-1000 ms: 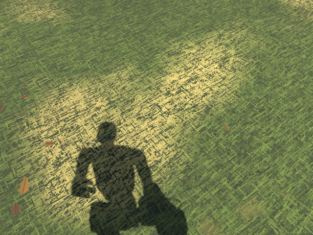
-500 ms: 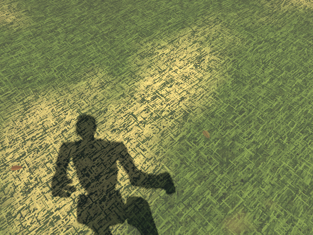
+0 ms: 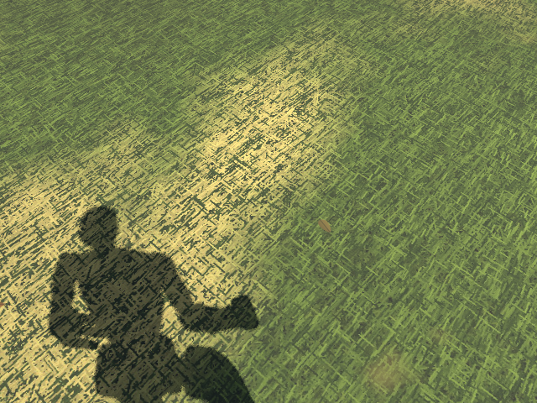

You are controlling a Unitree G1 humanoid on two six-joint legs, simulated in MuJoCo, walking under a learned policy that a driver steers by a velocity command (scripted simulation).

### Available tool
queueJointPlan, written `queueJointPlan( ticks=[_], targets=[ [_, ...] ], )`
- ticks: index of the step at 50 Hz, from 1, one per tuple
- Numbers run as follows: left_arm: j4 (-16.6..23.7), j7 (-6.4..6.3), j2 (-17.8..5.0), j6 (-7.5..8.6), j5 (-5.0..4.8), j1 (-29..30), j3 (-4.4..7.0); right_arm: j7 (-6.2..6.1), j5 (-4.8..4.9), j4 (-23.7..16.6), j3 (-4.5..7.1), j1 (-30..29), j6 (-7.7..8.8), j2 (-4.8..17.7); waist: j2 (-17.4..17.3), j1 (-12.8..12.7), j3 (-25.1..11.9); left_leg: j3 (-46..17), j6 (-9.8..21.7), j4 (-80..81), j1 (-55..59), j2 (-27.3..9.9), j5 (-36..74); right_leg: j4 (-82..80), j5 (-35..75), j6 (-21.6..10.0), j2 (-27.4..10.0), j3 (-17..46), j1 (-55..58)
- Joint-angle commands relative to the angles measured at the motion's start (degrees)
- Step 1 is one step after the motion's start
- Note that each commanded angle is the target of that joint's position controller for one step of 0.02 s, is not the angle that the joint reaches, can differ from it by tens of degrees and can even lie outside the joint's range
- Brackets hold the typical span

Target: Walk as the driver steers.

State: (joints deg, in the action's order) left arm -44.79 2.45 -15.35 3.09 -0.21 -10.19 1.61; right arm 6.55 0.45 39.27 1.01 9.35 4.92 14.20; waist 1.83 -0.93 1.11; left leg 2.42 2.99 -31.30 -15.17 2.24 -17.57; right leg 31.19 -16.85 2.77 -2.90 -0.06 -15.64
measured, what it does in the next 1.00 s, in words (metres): stands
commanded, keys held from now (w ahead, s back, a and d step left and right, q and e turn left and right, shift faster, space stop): no key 1.00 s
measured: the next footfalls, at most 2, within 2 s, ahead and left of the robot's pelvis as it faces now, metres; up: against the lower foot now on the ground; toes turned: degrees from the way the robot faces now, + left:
right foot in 1.96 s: +0.14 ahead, -0.17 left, +0.00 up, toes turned -2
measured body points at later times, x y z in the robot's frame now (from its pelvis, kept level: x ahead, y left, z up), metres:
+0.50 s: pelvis -0.02 -0.01 +0.00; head +0.00 +0.00 +0.45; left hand +0.13 +0.25 -0.10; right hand +0.15 -0.26 -0.09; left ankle -0.01 +0.09 -0.73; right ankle -0.01 -0.15 -0.73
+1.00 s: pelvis -0.01 +0.00 +0.01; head +0.01 +0.01 +0.46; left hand +0.12 +0.27 -0.11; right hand +0.14 -0.26 -0.09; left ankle -0.01 +0.09 -0.73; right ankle -0.01 -0.15 -0.73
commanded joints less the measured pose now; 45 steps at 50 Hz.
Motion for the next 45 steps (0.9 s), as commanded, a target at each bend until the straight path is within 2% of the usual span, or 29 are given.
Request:
queueJointPlan(
  ticks=[1, 3, 10, 21, 45],
  targets=[
    [4.32, -0.01, -6.82, 0.73, -0.23, 3.25, 1.57, -0.43, 0.03, -4.09, 2.65, -1.2, 0.86, 7.93, -2.94, 0.98, -3.45, -6.83, 1.17, 5.11, 3.47, -6.5, 10.34, -4.58, 8.4, -1.25, -1.33, 2.58, -1.72],
    [3.81, 0.36, -6.79, 0.6, -0.07, 2.06, 1.44, -0.33, 0.03, -4.3, 2.64, -1.97, 0.84, 7.39, -2.93, 0.59, -2.84, -6.53, 1.53, 6.02, 2.57, -5.72, 6.84, -5.59, 6.68, -1.54, -0.62, 2.29, -0.95],
    [3.94, 0.52, -6.83, 0.81, 0.07, 2.9, 1.07, -1.04, -0.3, -4.29, 3.25, -3.04, 0.93, 8.56, -1.77, 0.48, -3.07, -6.05, 1.1, 6.33, 3.36, -5.32, 7.92, -6.88, 7.68, -1.95, -0.27, 1.95, 0.56],
    [3.83, 0.51, -7.54, 0.61, 0.38, 4.04, 0.8, -1.5, -0.51, -3.12, 3.26, -2.71, 0.83, 9.04, -1.62, -0.01, -2.92, -6.08, 0.72, 7.82, 3.05, -4.95, 7.82, -7.3, 7.36, -2.06, -0.27, 1.48, 2.46],
    [-0.46, -0.03, -8.69, -0.15, 0.52, 4.55, 0.63, -1.35, -0.59, 0.44, 2.99, -0.69, 0.57, 10.37, -2.03, -0.21, -2.99, -6.56, 0.74, 8.72, 6.9, -4.81, 13.97, -8.03, 9.46, -1.22, -0.33, 0.52, 2.76]
  ],
)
